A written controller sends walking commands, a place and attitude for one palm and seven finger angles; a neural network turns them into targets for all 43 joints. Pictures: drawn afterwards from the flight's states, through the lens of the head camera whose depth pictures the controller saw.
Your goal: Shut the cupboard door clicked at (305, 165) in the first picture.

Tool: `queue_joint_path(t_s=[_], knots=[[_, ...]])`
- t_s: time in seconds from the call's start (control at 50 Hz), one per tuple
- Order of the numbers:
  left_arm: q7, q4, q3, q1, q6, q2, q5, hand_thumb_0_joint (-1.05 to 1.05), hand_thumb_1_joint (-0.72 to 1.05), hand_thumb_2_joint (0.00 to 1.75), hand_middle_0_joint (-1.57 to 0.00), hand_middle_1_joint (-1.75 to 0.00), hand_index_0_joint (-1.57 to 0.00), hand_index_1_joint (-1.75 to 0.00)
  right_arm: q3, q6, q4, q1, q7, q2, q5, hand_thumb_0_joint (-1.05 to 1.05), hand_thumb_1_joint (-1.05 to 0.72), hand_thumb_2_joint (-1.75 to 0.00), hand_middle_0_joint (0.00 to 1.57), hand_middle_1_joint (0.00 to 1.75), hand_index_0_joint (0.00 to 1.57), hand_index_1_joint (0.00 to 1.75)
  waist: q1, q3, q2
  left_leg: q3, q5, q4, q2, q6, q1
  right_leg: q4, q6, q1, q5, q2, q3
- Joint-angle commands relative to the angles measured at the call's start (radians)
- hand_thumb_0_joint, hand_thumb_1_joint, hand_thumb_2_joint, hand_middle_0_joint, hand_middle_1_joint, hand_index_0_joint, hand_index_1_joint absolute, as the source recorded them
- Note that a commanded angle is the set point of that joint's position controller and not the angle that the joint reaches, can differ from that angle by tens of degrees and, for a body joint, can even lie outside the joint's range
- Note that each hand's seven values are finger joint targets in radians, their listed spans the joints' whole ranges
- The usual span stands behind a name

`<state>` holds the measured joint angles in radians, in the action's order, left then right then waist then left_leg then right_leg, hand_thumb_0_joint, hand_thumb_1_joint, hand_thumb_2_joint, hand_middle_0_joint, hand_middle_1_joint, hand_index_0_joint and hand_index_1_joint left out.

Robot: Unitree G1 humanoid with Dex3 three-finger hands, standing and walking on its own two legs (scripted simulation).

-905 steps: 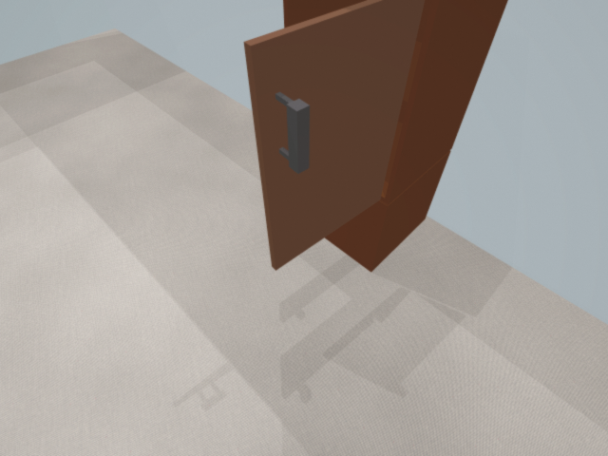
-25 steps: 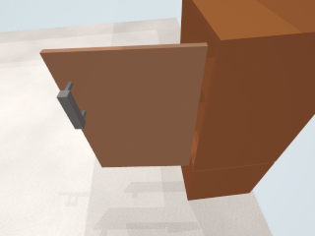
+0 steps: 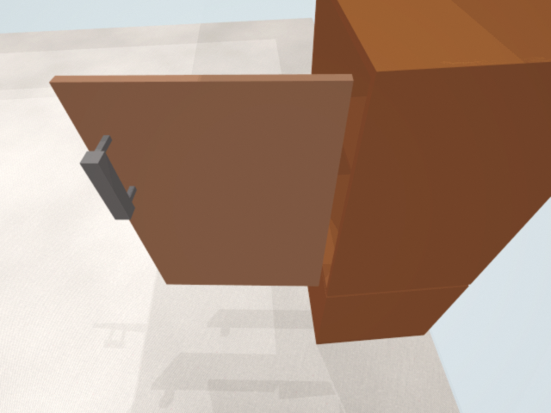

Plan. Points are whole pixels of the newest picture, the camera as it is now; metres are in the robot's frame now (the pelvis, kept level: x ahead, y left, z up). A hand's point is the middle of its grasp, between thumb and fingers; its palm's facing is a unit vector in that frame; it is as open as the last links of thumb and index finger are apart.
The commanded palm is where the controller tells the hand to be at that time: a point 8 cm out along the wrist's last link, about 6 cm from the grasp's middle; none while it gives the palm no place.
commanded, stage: come to a stop and stand still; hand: left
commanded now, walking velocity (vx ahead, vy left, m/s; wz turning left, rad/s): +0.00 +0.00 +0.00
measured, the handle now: (115, 178) +0.44 +0.29 +0.09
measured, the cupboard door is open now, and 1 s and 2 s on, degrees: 84 84 84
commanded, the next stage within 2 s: look again from close up in 0.04 s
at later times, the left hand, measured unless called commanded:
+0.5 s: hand out of the picture +0.00 +0.17 -0.17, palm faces +0.01 -0.98 -0.21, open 7.3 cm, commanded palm none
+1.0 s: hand out of the picture -0.01 +0.18 -0.17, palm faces +0.06 -0.97 -0.22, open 7.4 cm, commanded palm none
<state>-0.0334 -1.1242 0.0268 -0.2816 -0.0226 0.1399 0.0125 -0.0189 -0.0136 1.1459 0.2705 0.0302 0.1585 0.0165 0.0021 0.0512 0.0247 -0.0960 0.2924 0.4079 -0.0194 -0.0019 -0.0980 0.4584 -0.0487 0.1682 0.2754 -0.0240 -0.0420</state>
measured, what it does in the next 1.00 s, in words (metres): stands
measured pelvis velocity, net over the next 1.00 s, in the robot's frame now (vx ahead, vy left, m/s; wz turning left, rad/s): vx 0.00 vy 0.01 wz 0.01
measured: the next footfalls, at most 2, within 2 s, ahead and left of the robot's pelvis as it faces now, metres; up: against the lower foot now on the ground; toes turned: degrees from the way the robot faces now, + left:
none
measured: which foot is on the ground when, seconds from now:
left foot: down 0.00-1.00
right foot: down 0.00-1.00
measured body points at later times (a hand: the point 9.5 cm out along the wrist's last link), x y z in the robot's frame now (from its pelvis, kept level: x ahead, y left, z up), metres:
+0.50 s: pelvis +0.00 +0.00 +0.00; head +0.01 -0.01 +0.45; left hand +0.00 +0.22 -0.15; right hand -0.01 -0.21 -0.17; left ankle -0.05 +0.11 -0.74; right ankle -0.02 -0.09 -0.74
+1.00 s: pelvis +0.00 +0.01 +0.00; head +0.02 +0.00 +0.45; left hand -0.01 +0.23 -0.16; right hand -0.01 -0.21 -0.17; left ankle -0.05 +0.11 -0.74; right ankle -0.02 -0.09 -0.74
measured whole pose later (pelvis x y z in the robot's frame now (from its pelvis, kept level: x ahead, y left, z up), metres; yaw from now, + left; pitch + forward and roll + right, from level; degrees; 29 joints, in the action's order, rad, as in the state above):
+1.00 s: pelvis +0.00 +0.01 +0.00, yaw +1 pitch +0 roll +0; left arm -0.04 -1.09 -0.01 -0.28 -0.01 0.14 0.02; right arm 0.00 0.01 1.11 0.29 0.03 0.16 0.02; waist -0.02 0.05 0.02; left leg -0.09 0.32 0.47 -0.01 0.01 -0.15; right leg 0.50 -0.04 0.20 0.29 -0.01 -0.05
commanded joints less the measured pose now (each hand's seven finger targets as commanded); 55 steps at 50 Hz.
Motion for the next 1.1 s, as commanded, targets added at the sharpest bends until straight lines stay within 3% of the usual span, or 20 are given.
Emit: queue_joint_path(t_s=[0.0,0.72,0.8,0.88,0.96,1.02,1.06,1.08], knots=[[-0.011,0.029,-0.028,-0.064,-0.019,0.119,-0.006,0.0,0.9,0.9,-0.2,-0.3,-0.2,-0.3,0.013,-0.015,-0.013,0.076,0.003,0.072,-0.005,0.0,-0.9,-0.9,0.2,0.3,0.2,0.3,0.001,-0.005,-0.025,0.079,-0.18,-0.055,-0.087,0.022,-0.031,-0.077,-0.012,-0.015,-0.339,0.14,0.132],[-0.009,0.026,-0.031,-0.069,-0.011,0.107,-0.004,0.0,0.9,0.9,-0.2,-0.3,-0.2,-0.3,0.015,-0.017,-0.005,0.089,0.008,0.064,-0.005,0.0,-0.9,-0.9,0.2,0.3,0.2,0.3,-0.005,0.024,-0.03,0.088,-0.177,-0.08,-0.093,0.025,-0.037,-0.091,-0.01,0.008,-0.264,0.132,0.124],[-0.012,0.039,-0.043,-0.071,-0.012,0.129,-0.002,0.0,0.9,0.9,-0.2,-0.3,-0.2,-0.3,0.019,-0.008,-0.02,0.091,0.006,0.072,-0.004,0.0,-0.9,-0.9,0.2,0.3,0.2,0.3,-0.013,0.013,-0.016,0.073,-0.148,-0.052,-0.078,0.018,-0.067,-0.081,-0.03,-0.008,-0.284,0.167,0.156],[-0.017,0.052,-0.063,-0.08,-0.006,0.157,0.001,0.0,0.9,0.9,-0.2,-0.3,-0.2,-0.3,0.027,0.011,-0.047,0.09,0.0,0.064,-0.003,0.0,-0.9,-0.9,0.2,0.3,0.2,0.3,-0.02,0.009,-0.095,0.043,-0.043,0.007,-0.041,0.005,-0.128,-0.107,-0.062,-0.025,-0.22,0.231,0.222],[-0.022,0.075,-0.085,-0.07,0.002,0.185,0.005,0.0,0.9,0.9,-0.2,-0.3,-0.2,-0.3,0.037,0.019,-0.075,0.08,-0.006,0.064,-0.001,0.0,-0.9,-0.9,0.2,0.3,0.2,0.3,-0.022,0.016,-0.135,0.036,0.017,0.055,-0.023,-0.002,-0.162,-0.115,-0.106,-0.002,-0.215,0.303,0.292],[-0.023,0.099,-0.098,-0.043,0.009,0.189,0.007,0.0,0.9,0.9,-0.2,-0.3,-0.2,-0.3,0.041,0.014,-0.085,0.102,-0.008,0.065,0.0,0.0,-0.9,-0.9,0.2,0.3,0.2,0.3,-0.011,-0.002,-0.118,0.039,-0.043,0.017,-0.026,0.004,-0.119,-0.045,-0.091,0.025,-0.251,0.278,0.243],[-0.021,0.117,-0.098,-0.026,0.017,0.175,0.007,0.0,0.9,0.9,-0.2,-0.3,-0.2,-0.3,0.046,0.01,-0.093,0.108,-0.007,0.084,0.002,0.0,-0.9,-0.9,0.2,0.3,0.2,0.3,-0.01,-0.011,-0.041,0.062,-0.158,-0.006,-0.055,0.02,-0.076,0.03,-0.06,0.059,-0.236,0.226,0.171],[-0.018,0.13,-0.097,-0.015,0.021,0.157,0.008,0.0,0.9,0.9,-0.2,-0.3,-0.2,-0.3,0.051,0.009,-0.097,0.11,-0.006,0.098,0.004,0.0,-0.9,-0.9,0.2,0.3,0.2,0.3,-0.01,-0.013,0.036,0.099,-0.251,-0.014,-0.091,0.041,-0.049,0.081,-0.039,0.088,-0.197,0.179,0.118]])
